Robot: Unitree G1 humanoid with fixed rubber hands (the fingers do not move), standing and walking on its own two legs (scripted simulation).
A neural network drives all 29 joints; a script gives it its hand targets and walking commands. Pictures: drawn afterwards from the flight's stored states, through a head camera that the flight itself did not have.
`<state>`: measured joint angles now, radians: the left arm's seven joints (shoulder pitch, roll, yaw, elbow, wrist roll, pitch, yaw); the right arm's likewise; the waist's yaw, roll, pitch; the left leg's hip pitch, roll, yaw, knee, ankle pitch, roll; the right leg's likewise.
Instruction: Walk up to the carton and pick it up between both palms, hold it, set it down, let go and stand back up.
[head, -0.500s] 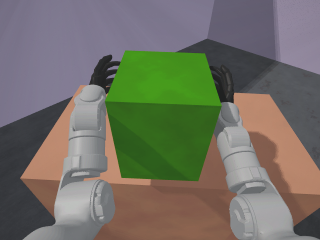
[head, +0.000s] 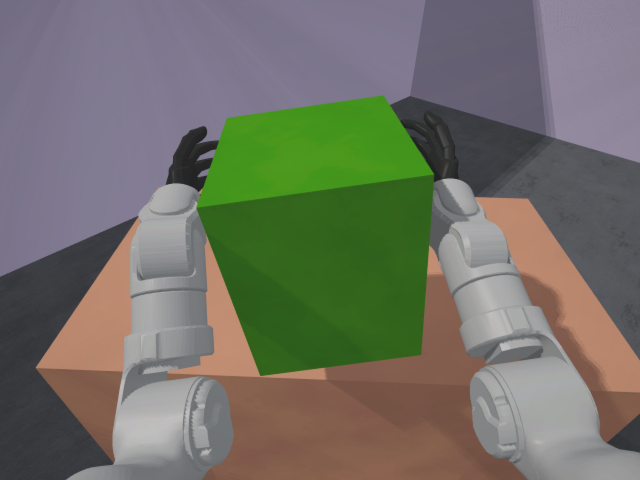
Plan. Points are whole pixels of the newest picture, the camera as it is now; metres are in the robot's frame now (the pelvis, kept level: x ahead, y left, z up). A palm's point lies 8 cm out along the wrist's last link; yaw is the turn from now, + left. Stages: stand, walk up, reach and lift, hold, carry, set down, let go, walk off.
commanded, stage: reach and lift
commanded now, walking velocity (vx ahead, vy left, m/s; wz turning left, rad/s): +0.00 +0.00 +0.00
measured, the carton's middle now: (322, 234) +0.37 -0.02 +0.18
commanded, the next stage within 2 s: hold in 0.82 s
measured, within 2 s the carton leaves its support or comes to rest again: neither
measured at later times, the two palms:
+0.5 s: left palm (183, 160) +0.39 +0.13 +0.28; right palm (446, 134) +0.39 -0.17 +0.30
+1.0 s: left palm (173, 151) +0.38 +0.13 +0.29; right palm (448, 109) +0.38 -0.16 +0.33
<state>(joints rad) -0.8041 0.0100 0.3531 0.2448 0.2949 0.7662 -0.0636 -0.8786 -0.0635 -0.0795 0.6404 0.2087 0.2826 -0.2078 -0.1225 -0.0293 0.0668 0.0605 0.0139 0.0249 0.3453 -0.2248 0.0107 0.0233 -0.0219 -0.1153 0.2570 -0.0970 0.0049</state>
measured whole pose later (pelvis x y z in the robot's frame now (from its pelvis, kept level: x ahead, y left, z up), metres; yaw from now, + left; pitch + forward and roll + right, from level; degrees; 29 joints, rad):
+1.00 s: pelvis +0.01 -0.01 +0.00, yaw +0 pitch -5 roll -2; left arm -0.95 0.05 0.38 0.36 0.19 0.92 0.04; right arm -1.17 -0.22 0.07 0.83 0.46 0.57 -0.29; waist -0.08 0.03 -0.12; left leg -0.05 0.03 0.00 0.40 -0.26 -0.01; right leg -0.08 0.02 -0.07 0.28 -0.11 -0.01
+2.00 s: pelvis +0.01 -0.02 +0.00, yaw +3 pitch -3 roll -1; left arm -1.11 0.14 0.40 0.58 0.18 0.90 -0.02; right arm -1.27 -0.20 0.01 0.89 0.41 0.65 -0.33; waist -0.09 0.03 -0.17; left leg -0.11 0.02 -0.08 0.40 -0.23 -0.02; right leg -0.11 0.03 -0.07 0.28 -0.12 -0.02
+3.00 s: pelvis +0.00 -0.02 +0.00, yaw +3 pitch -3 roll -1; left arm -1.11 0.12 0.41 0.58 0.18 0.90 0.00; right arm -1.28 -0.21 0.00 0.91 0.41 0.67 -0.33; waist -0.09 0.03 -0.19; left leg -0.13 0.01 -0.08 0.41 -0.23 -0.02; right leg -0.13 0.04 -0.04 0.29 -0.11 -0.02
